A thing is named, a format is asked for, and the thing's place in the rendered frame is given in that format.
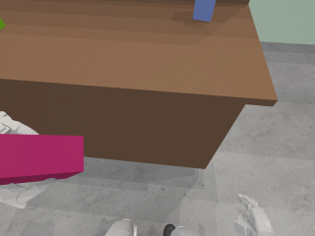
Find robot left thigh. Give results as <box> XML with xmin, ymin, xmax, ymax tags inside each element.
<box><xmin>104</xmin><ymin>219</ymin><xmax>138</xmax><ymax>236</ymax></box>

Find right robot hand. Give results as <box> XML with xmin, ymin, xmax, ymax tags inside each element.
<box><xmin>234</xmin><ymin>194</ymin><xmax>274</xmax><ymax>236</ymax></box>

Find table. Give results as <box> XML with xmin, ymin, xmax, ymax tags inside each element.
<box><xmin>0</xmin><ymin>0</ymin><xmax>278</xmax><ymax>169</ymax></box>

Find left robot hand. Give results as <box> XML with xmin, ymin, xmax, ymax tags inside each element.
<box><xmin>0</xmin><ymin>111</ymin><xmax>57</xmax><ymax>208</ymax></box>

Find robot right foot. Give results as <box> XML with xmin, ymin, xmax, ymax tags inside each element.
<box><xmin>163</xmin><ymin>223</ymin><xmax>175</xmax><ymax>236</ymax></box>

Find sponge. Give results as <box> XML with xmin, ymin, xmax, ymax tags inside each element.
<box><xmin>0</xmin><ymin>134</ymin><xmax>84</xmax><ymax>185</ymax></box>

